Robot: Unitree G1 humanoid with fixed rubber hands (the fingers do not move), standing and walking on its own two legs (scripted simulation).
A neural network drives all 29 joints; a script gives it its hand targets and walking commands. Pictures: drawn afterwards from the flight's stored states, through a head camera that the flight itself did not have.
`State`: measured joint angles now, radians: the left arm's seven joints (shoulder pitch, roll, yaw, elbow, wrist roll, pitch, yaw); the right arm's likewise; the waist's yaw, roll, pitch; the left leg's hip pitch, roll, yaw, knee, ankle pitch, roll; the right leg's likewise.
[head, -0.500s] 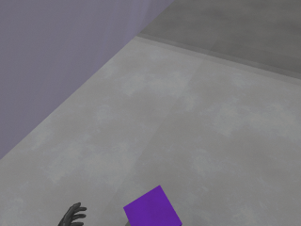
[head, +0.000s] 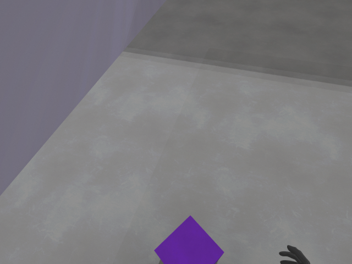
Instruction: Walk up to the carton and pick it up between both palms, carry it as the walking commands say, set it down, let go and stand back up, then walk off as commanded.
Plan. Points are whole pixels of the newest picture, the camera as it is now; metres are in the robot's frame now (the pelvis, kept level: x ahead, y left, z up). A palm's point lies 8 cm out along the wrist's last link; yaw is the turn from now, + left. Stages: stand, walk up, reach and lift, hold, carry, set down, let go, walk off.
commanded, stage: walk off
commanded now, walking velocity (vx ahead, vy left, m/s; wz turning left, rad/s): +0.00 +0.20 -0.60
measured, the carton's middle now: (189, 255) +0.23 +0.02 -0.65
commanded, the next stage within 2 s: stand in 0.88 s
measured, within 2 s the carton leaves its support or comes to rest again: neither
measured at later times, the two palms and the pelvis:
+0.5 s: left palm (85, 219) +0.22 +0.29 -0.10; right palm out of the picture -0.04 -0.17 -0.15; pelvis +0.01 +0.09 -0.01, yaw -18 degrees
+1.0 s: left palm (52, 192) +0.29 +0.43 -0.12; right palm out of the picture +0.03 -0.08 -0.11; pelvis +0.07 +0.21 -0.01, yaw -36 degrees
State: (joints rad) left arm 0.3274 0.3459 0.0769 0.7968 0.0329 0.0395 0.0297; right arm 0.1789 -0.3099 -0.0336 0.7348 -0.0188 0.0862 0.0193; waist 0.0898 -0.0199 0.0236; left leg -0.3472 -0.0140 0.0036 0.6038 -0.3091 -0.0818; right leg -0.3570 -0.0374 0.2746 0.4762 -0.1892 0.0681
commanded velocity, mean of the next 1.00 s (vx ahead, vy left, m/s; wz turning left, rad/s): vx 0.00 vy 0.17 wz -0.52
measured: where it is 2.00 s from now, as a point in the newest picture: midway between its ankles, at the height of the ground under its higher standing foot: outside the picture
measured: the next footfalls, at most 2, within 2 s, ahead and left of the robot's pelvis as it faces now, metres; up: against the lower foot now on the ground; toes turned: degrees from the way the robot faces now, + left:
left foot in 0.04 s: +0.04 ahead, +0.16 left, +0.00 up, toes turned -1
right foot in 0.44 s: +0.00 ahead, +0.01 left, +0.00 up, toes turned -22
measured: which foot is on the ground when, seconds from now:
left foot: up 0.00-0.02, down 0.04-0.44, up 0.46-0.90, down 0.92-1.00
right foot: down 0.00-0.02, up 0.04-0.42, down 0.44-0.92, up 0.94-1.00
